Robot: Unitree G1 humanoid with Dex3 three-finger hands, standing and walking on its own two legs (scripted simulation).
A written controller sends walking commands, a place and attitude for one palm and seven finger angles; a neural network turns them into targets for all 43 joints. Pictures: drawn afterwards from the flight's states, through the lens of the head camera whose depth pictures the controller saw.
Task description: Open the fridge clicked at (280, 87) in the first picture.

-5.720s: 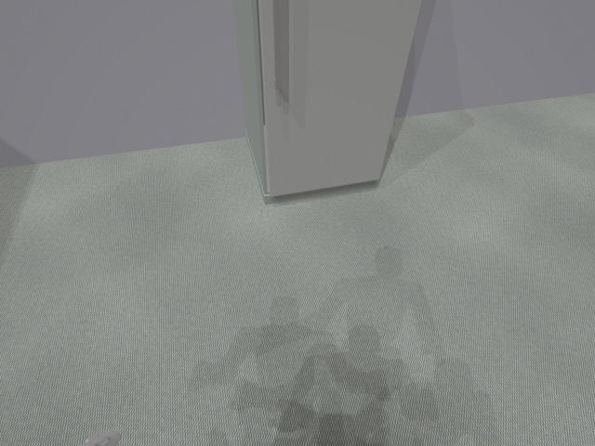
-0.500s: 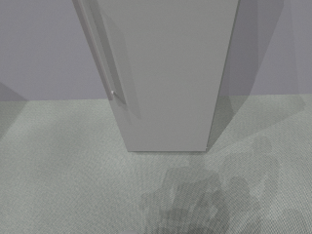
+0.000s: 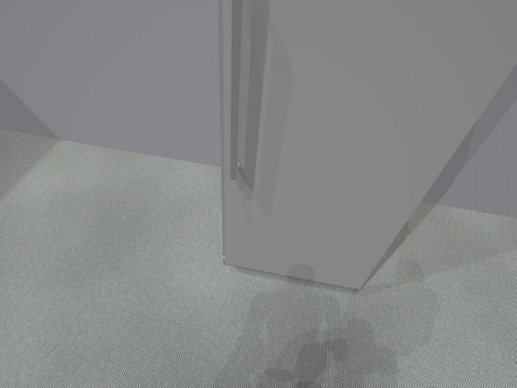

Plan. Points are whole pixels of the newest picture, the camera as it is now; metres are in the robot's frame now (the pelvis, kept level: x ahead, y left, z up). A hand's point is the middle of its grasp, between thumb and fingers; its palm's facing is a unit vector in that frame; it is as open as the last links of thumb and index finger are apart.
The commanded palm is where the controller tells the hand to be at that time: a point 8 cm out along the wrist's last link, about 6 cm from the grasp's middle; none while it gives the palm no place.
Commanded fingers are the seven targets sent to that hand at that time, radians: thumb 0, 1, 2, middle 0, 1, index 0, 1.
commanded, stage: take the last steps up to it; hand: left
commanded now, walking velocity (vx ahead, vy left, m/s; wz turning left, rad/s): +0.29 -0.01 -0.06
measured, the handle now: (237, 90) +0.66 +0.14 +0.12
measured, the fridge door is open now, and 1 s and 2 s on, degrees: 0 0 0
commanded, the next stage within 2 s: come to a stop and stand still in 0.32 s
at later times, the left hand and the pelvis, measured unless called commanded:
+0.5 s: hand (192, 304) +0.30 +0.17 -0.18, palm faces -0.04 -0.98 -0.18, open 7.4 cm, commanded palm none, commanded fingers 0.00 0.90 0.90 -0.20 -0.30 -0.20 -0.30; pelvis +0.19 +0.00 -0.02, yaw -1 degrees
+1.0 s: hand (133, 333) +0.23 +0.27 -0.19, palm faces +0.07 -0.98 -0.20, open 7.4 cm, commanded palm none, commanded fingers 0.00 0.90 0.90 -0.20 -0.30 -0.20 -0.30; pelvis +0.18 +0.07 +0.00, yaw +0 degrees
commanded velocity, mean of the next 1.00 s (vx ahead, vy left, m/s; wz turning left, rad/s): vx -0.02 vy -0.04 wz -0.03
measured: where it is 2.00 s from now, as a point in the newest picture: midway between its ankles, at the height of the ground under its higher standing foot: outside the picture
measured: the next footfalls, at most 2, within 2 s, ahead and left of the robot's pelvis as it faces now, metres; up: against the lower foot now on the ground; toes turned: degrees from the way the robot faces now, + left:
right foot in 0.46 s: +0.29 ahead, -0.08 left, +0.00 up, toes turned -8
left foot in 0.90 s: +0.21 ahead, +0.16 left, +0.00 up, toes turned +1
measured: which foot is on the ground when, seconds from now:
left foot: down 0.00-0.46, up 0.48-0.88, down 0.90-1.00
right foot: up 0.00-0.44, down 0.46-0.90, up 0.92-1.00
